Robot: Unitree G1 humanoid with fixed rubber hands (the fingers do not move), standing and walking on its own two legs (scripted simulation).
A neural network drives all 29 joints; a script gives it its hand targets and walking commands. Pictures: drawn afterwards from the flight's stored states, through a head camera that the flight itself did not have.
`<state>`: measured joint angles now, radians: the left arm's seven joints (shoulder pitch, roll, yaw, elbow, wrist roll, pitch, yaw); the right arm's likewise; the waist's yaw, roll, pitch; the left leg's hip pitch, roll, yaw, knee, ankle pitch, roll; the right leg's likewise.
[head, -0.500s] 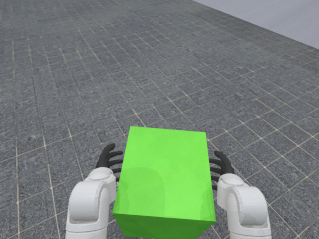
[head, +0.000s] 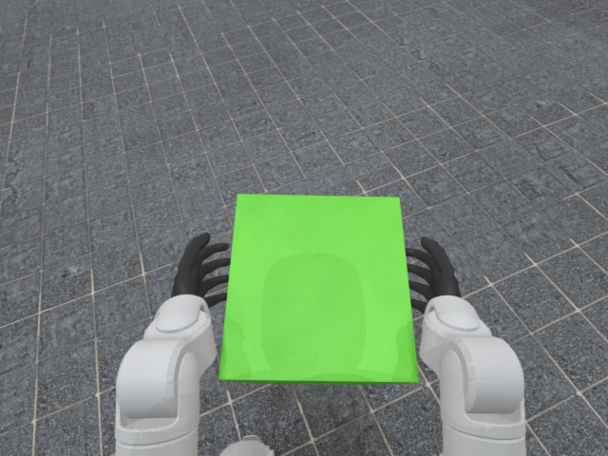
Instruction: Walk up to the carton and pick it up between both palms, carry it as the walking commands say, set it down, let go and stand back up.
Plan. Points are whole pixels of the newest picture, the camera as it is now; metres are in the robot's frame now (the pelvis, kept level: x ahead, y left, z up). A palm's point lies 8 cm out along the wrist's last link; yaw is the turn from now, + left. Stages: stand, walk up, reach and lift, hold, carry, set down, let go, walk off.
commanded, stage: carry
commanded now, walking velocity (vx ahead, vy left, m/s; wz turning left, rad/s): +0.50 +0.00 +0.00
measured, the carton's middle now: (314, 302) +0.32 +0.01 -0.02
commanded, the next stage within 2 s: none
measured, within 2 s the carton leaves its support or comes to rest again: neither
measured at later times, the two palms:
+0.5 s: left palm (248, 105) +0.65 +0.12 +0.08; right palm (412, 109) +0.63 -0.16 +0.08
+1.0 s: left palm (252, 49) +0.79 +0.12 +0.11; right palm (389, 36) +0.86 -0.15 +0.09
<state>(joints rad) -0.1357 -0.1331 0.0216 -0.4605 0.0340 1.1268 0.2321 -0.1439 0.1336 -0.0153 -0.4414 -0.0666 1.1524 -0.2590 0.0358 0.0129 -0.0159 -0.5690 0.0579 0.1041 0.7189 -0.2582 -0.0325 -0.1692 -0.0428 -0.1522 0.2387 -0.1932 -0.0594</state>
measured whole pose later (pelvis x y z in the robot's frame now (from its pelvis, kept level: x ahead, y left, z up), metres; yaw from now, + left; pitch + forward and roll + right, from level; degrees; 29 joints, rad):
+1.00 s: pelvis +0.55 -0.06 -0.01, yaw +15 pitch +3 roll +4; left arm -0.17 -0.14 0.02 -0.43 0.04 1.17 0.21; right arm -0.19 0.14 -0.04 -0.42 -0.09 1.19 -0.27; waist -0.02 0.02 -0.06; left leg -0.58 0.07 0.14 0.96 -0.25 -0.01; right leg -0.27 -0.11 -0.30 0.46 -0.26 -0.08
